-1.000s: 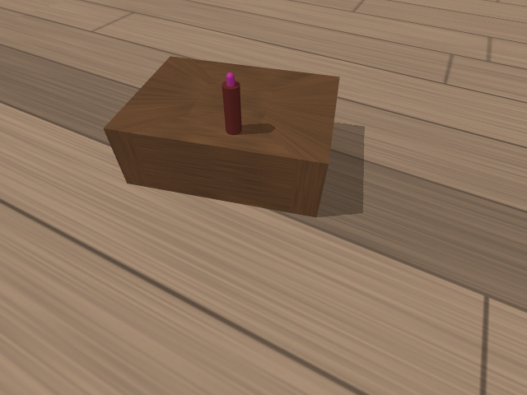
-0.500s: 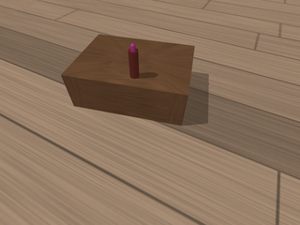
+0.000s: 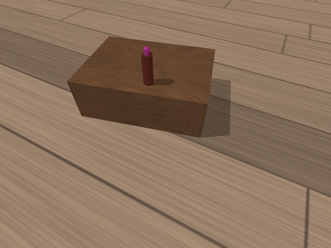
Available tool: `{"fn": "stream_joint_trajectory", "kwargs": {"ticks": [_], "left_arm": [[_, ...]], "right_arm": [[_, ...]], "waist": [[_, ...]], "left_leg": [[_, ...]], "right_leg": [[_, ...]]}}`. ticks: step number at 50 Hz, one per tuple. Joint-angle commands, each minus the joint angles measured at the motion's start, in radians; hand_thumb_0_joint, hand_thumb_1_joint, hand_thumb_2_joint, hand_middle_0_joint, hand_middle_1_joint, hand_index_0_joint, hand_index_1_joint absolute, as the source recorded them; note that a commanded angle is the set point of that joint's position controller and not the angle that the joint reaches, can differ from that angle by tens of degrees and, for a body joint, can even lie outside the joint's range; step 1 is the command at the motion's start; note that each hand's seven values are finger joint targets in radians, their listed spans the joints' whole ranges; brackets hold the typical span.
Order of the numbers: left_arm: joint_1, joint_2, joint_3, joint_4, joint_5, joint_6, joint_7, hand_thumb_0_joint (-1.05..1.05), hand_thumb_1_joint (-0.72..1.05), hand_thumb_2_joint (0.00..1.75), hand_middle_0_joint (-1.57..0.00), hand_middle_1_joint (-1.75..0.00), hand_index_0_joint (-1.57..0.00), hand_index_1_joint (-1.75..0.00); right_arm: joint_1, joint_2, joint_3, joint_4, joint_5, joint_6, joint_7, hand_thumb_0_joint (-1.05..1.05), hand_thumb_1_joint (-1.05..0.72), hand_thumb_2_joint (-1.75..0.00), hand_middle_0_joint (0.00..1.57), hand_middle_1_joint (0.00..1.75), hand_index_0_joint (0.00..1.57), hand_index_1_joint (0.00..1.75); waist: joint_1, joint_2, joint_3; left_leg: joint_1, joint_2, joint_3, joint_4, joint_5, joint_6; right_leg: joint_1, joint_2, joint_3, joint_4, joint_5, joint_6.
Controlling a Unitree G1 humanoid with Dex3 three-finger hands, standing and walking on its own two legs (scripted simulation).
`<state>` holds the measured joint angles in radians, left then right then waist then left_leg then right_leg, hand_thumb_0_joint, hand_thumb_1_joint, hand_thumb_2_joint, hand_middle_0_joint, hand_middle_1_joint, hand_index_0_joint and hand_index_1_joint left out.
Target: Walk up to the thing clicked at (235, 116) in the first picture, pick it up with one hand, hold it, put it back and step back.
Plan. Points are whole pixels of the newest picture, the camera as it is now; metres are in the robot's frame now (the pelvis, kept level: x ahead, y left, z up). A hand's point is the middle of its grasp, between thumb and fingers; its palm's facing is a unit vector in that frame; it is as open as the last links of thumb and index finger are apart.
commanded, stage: stand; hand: left
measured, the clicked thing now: (147, 66) +1.25 +0.16 -0.28
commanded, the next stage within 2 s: walk up in 0.12 s
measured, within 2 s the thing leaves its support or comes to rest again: neither
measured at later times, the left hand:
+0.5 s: hand out of the picture +0.15 +0.24 -0.14, palm faces -0.07 -0.89 -0.45, open 7.4 cm
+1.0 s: hand (96, 177) +0.37 +0.26 -0.17, palm faces -0.17 -0.92 -0.35, open 7.4 cm
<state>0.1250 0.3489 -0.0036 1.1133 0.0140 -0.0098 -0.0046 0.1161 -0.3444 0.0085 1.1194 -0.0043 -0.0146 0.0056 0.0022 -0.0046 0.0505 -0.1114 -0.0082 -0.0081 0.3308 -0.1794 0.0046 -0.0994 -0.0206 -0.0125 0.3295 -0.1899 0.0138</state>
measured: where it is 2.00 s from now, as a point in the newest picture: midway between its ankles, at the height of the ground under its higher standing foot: (163, 177)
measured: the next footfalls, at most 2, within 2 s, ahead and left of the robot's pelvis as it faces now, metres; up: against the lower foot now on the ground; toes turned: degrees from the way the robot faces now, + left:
right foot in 0.40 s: +0.13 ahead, -0.16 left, +0.00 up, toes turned -8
left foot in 0.84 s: +0.42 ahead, +0.08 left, +0.00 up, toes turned -2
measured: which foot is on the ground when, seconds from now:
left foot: down 0.00-0.42, up 0.44-0.82, down 0.84-1.00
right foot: down 0.00-0.22, up 0.24-0.38, down 0.40-0.88, up 0.90-1.00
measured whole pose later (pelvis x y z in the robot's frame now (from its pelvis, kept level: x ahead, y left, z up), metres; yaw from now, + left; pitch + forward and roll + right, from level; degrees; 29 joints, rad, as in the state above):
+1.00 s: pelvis +0.31 -0.01 -0.02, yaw -7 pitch -3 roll -1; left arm 0.33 0.42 0.03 0.90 -0.01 -0.07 -0.01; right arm 0.17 -0.36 -0.08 0.81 -0.01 -0.04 0.08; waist 0.00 -0.02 0.12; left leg -0.32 0.04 0.10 0.59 -0.22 0.05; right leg -0.32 0.01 0.06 1.18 -0.43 -0.06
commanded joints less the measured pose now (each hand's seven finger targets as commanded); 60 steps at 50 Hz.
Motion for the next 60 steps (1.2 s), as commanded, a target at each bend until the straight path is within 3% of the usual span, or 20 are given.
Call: {"fn": "stream_joint_trajectory", "kwargs": {"ticks": [1,5,6,8,11,14,16,20,21,22,23,24,29,38,42,43,44,45,50,60], "left_arm": [[-0.039,0.203,0.04,-0.055,-0.004,-0.02,0.013,0.0,0.9,0.9,-0.2,-0.3,-0.2,-0.3],[-0.038,0.21,0.04,-0.058,-0.003,-0.022,0.013,0.0,0.9,0.9,-0.2,-0.3,-0.2,-0.3],[0.047,0.305,0.099,-0.11,0.012,-0.035,-0.011,0.0,0.9,0.9,-0.2,-0.3,-0.2,-0.3],[0.006,0.296,0.108,-0.122,0.024,-0.035,-0.026,0.0,0.9,0.9,-0.2,-0.3,-0.2,-0.3],[-0.065,0.218,0.099,-0.172,0.023,-0.045,-0.034,0.0,0.9,0.9,-0.2,-0.3,-0.2,-0.3],[-0.068,0.243,0.094,-0.213,0.017,-0.061,-0.041,0.0,0.9,0.9,-0.2,-0.3,-0.2,-0.3],[-0.024,0.253,0.103,-0.214,0.016,-0.057,-0.058,0.0,0.9,0.9,-0.2,-0.3,-0.2,-0.3],[0.407,0.299,0.15,-0.073,0.007,-0.074,-0.029,0.0,0.9,0.9,-0.2,-0.3,-0.2,-0.3],[0.485,0.39,0.182,-0.064,0.025,-0.077,-0.012,0.0,0.9,0.9,-0.2,-0.3,-0.2,-0.3],[0.375,0.413,0.175,-0.123,0.026,-0.079,-0.007,0.0,0.9,0.9,-0.2,-0.3,-0.2,-0.3],[0.237,0.422,0.17,-0.18,0.021,-0.076,-0.011,0.0,0.9,0.9,-0.2,-0.3,-0.2,-0.3],[0.174,0.414,0.162,-0.217,0.016,-0.081,-0.012,0.0,0.9,0.9,-0.2,-0.3,-0.2,-0.3],[0.196,0.303,0.125,-0.224,-0.017,-0.106,-0.002,0.0,0.9,0.9,-0.2,-0.3,-0.2,-0.3],[0.239,0.343,0.129,-0.273,-0.009,-0.103,0.0,0.0,0.9,0.9,-0.2,-0.3,-0.2,-0.3],[0.206,0.333,0.123,-0.303,-0.01,-0.101,0.01,0.0,0.9,0.9,-0.2,-0.3,-0.2,-0.3],[0.259,0.275,0.102,-0.309,-0.016,-0.096,0.013,0.0,0.9,0.9,-0.2,-0.3,-0.2,-0.3],[0.335,0.181,0.082,-0.315,-0.03,-0.094,0.011,0.0,0.9,0.9,-0.2,-0.3,-0.2,-0.3],[0.344,0.276,0.1,-0.302,-0.033,-0.087,0.025,0.0,0.9,0.9,-0.2,-0.3,-0.2,-0.3],[0.311,0.267,0.098,-0.272,-0.036,-0.081,-0.005,0.0,0.9,0.9,-0.2,-0.3,-0.2,-0.3],[0.163,0.239,0.111,-0.327,-0.007,-0.082,-0.026,0.0,0.9,0.9,-0.2,-0.3,-0.2,-0.3]], "right_arm": [[-0.042,-0.212,-0.041,-0.057,-0.003,-0.019,-0.016,0.0,-0.9,-0.9,0.2,0.3,0.2,0.3],[-0.045,-0.219,-0.045,-0.059,-0.004,-0.019,-0.016,0.0,-0.9,-0.9,0.2,0.3,0.2,0.3],[0.004,-0.309,-0.11,-0.118,-0.032,-0.034,0.007,0.0,-0.9,-0.9,0.2,0.3,0.2,0.3],[0.026,-0.307,-0.119,-0.11,-0.042,-0.032,0.023,0.0,-0.9,-0.9,0.2,0.3,0.2,0.3],[0.076,-0.317,-0.146,-0.121,-0.036,-0.041,0.027,0.0,-0.9,-0.9,0.2,0.3,0.2,0.3],[0.1,-0.329,-0.164,-0.159,-0.04,-0.053,0.028,0.0,-0.9,-0.9,0.2,0.3,0.2,0.3],[0.055,-0.341,-0.168,-0.19,-0.045,-0.048,0.037,0.0,-0.9,-0.9,0.2,0.3,0.2,0.3],[-0.119,-0.239,-0.135,-0.267,-0.038,-0.029,0.052,0.0,-0.9,-0.9,0.2,0.3,0.2,0.3],[-0.085,-0.173,-0.115,-0.289,-0.035,-0.029,0.055,0.0,-0.9,-0.9,0.2,0.3,0.2,0.3],[-0.033,-0.184,-0.112,-0.292,-0.023,-0.018,0.05,0.0,-0.9,-0.9,0.2,0.3,0.2,0.3],[0.003,-0.263,-0.128,-0.272,-0.028,-0.012,0.046,0.0,-0.9,-0.9,0.2,0.3,0.2,0.3],[0.003,-0.291,-0.133,-0.26,-0.027,-0.019,0.048,0.0,-0.9,-0.9,0.2,0.3,0.2,0.3],[0.1,-0.246,-0.118,-0.227,-0.02,-0.018,0.063,0.0,-0.9,-0.9,0.2,0.3,0.2,0.3],[-0.084,-0.223,-0.138,-0.348,-0.029,-0.022,0.1,0.0,-0.9,-0.9,0.2,0.3,0.2,0.3],[0.158,-0.271,-0.177,-0.301,-0.037,-0.028,0.088,0.0,-0.9,-0.9,0.2,0.3,0.2,0.3],[0.308,-0.323,-0.2,-0.271,-0.056,-0.036,0.076,0.0,-0.9,-0.9,0.2,0.3,0.2,0.3],[0.352,-0.385,-0.219,-0.287,-0.06,-0.043,0.063,0.0,-0.9,-0.9,0.2,0.3,0.2,0.3],[0.298,-0.4,-0.217,-0.308,-0.013,-0.041,0.056,0.0,-0.9,-0.9,0.2,0.3,0.2,0.3],[0.125,-0.268,-0.155,-0.362,0.011,-0.055,0.039,0.0,-0.9,-0.9,0.2,0.3,0.2,0.3],[0.184,-0.287,-0.153,-0.402,-0.023,-0.062,0.055,0.0,-0.9,-0.9,0.2,0.3,0.2,0.3]], "waist": [[0.001,0.01,-0.058],[-0.001,0.0,-0.071],[-0.002,0.003,-0.159],[-0.02,0.047,-0.003],[-0.07,0.135,0.101],[-0.085,0.094,0.061],[-0.054,0.163,0.049],[0.177,-0.033,-0.118],[0.205,-0.283,-0.082],[0.131,-0.256,-0.061],[0.078,-0.136,0.013],[0.053,-0.099,0.086],[0.008,-0.088,0.067],[0.053,-0.097,0.08],[-0.088,0.019,-0.057],[-0.147,0.145,-0.157],[-0.13,0.385,-0.227],[-0.115,0.27,-0.265],[-0.015,0.123,0.011],[-0.042,0.134,0.045]], "left_leg": [[-0.002,0.128,-0.099,-0.057,0.121,0.023],[0.019,0.131,-0.098,-0.048,0.136,0.024],[0.051,0.094,-0.079,0.051,-0.383,0.082],[-0.058,0.108,-0.143,0.026,-0.606,0.102],[0.07,0.296,-0.345,-0.145,-0.524,0.204],[0.209,0.378,-0.392,-0.179,-0.344,0.271],[0.071,0.331,-0.295,-0.184,-0.447,0.234],[-0.244,0.102,0.057,0.346,-0.24,0.099],[-0.526,-0.008,0.096,0.626,-0.406,0.051],[-0.594,-0.054,-0.018,0.734,-0.411,0.022],[-0.555,0.027,-0.089,0.749,-0.347,0.024],[-0.57,0.073,-0.09,0.763,-0.3,0.028],[-0.462,0.089,-0.089,0.677,-0.082,0.012],[-0.29,0.091,0.049,0.285,0.089,0.025],[0.066,0.04,0.078,0.201,0.021,0.081],[0.274,0.104,-0.044,0.157,-0.113,0.135],[0.429,0.348,-0.452,0.091,-0.174,0.198],[0.385,0.437,-0.662,-0.034,-0.244,0.283],[-0.078,0.271,-0.153,-0.076,0.05,0.165],[-0.07,0.25,-0.025,-0.046,0.109,0.218]], "right_leg": [[0.009,-0.113,0.09,-0.052,0.11,-0.039],[0.002,-0.114,0.09,-0.056,0.12,-0.04],[-0.031,-0.071,0.122,0.01,-0.338,-0.08],[-0.235,-0.083,0.165,0.055,-0.531,-0.097],[-0.46,0.012,-0.001,0.326,-0.231,-0.054],[-0.55,-0.056,0.058,0.384,-0.312,-0.038],[-0.411,-0.061,0.048,0.363,-0.309,-0.033],[0.242,0.001,-0.021,0.094,-0.003,-0.029],[0.366,-0.145,0.267,-0.025,-0.22,-0.056],[0.259,-0.332,0.646,-0.21,-0.502,-0.122],[0.121,-0.395,0.699,-0.247,-0.665,-0.207],[0.067,-0.387,0.653,-0.226,-0.572,-0.264],[0.052,-0.205,0.211,-0.11,0.149,-0.162],[-0.02,-0.193,0.076,-0.068,0.269,-0.165],[-0.101,-0.144,0.012,0.315,0.398,-0.141],[-0.247,-0.072,-0.018,0.611,0.305,-0.101],[-0.48,0.098,0.012,0.845,-0.303,-0.053],[-0.507,0.091,0.088,0.942,-0.375,-0.087],[-0.386,-0.032,0.117,0.831,-0.144,-0.073],[-0.333,-0.059,-0.031,0.35,-0.018,-0.028]]}}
